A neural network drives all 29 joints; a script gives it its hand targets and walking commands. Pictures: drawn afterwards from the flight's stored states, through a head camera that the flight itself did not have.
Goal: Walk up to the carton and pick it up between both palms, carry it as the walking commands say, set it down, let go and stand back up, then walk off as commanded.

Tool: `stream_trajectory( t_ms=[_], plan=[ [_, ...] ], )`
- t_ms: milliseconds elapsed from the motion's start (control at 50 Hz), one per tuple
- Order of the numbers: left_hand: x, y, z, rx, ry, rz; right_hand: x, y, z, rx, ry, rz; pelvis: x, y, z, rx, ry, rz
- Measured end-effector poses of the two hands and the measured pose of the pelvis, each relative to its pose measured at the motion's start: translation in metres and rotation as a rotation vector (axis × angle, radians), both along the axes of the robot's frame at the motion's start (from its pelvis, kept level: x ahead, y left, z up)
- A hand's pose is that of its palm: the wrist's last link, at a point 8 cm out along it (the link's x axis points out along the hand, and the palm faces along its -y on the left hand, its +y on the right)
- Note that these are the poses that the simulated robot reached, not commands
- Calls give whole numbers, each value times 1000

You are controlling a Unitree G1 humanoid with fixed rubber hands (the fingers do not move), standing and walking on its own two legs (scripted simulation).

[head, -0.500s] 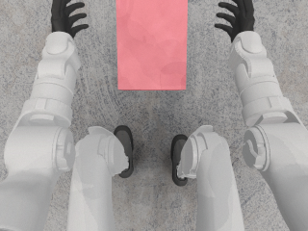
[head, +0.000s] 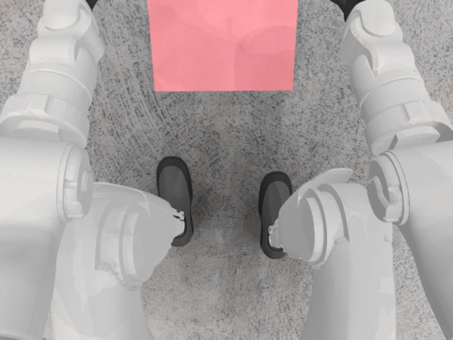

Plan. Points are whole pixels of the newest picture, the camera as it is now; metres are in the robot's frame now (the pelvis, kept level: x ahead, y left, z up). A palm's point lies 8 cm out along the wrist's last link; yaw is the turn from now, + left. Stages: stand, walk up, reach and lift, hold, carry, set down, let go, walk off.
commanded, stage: reach and lift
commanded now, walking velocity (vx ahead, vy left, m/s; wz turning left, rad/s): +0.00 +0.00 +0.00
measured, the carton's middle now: (222, 7) +0.55 +0.01 -0.29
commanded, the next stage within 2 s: none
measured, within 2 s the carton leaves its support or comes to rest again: leaves its support in 1.60 s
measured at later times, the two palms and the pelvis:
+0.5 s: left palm out of the picture +0.54 +0.18 -0.20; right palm (357, 2) +0.53 -0.17 -0.21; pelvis +0.00 +0.00 -0.01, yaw +0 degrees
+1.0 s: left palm out of the picture +0.54 +0.16 -0.21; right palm out of the picture +0.54 -0.14 -0.20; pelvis +0.00 +0.00 -0.01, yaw -1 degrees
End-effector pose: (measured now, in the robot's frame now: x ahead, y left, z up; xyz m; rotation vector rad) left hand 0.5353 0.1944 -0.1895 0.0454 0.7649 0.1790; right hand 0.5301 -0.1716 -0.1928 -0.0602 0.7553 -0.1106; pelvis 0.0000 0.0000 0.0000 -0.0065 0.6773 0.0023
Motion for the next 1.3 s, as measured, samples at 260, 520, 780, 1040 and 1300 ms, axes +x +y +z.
stream_trajectory(
  t_ms=[260, 520, 780, 1040, 1300],
  plan=[
    [13, -8, -15, -8, -11, -10, 10, -7, -15, -5, -19, 7, 2, -1, -20, 1, -26, -6],
    [4, -12, -13, -8, 9, -15, 3, 0, -12, 4, -2, 15, -1, -1, -11, 3, -13, -10],
    [9, -36, -16, -30, -2, -56, 10, 27, -11, 27, -13, 52, -2, 0, -10, -2, -16, -7],
    [9, -39, -16, -15, -8, -61, 9, 28, -12, 27, -19, 34, -1, 2, -8, -5, -22, -12],
    [14, -38, -13, -25, 34, -88, 14, 27, -10, 44, 18, 61, 1, 1, -20, -3, -62, -22]
  ],
)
